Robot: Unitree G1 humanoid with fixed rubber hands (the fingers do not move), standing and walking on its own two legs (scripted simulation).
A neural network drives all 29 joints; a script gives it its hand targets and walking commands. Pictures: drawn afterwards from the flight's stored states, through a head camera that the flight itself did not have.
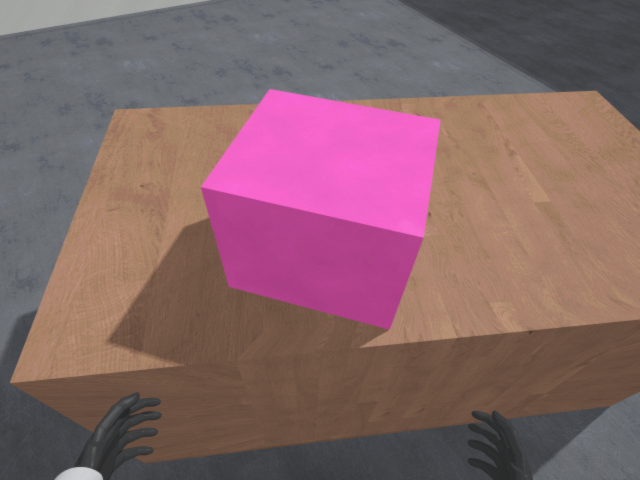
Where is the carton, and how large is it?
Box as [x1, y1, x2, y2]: [201, 89, 440, 329]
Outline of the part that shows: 269,89 201,186 228,285 235,288 389,329 423,237 440,120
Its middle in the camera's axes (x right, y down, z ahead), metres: +0.02 -0.05 +0.66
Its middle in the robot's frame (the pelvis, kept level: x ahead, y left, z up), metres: +0.53 +0.01 -0.01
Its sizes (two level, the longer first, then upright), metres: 0.291 0.256 0.243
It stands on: a pedestal, 0.64 m high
